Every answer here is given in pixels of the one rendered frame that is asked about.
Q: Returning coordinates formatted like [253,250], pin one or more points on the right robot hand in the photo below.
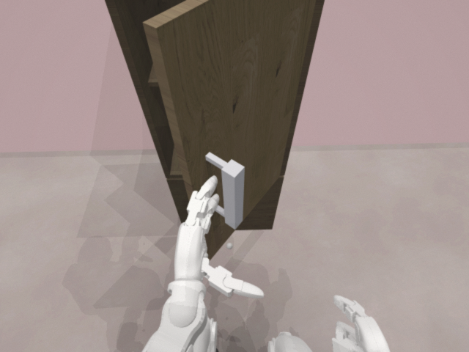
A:
[365,337]

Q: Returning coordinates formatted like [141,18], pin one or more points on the handle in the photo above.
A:
[233,189]

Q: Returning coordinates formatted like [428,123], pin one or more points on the robot left forearm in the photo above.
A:
[184,317]

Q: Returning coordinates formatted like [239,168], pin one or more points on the robot left thigh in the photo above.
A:
[206,341]

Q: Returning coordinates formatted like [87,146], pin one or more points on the robot thigh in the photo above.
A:
[206,341]
[287,343]

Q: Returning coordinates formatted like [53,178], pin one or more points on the left robot hand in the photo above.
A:
[191,246]

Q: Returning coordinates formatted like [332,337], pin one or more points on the cupboard door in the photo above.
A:
[228,72]

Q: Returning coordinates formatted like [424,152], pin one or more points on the robot right thigh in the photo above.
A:
[287,343]

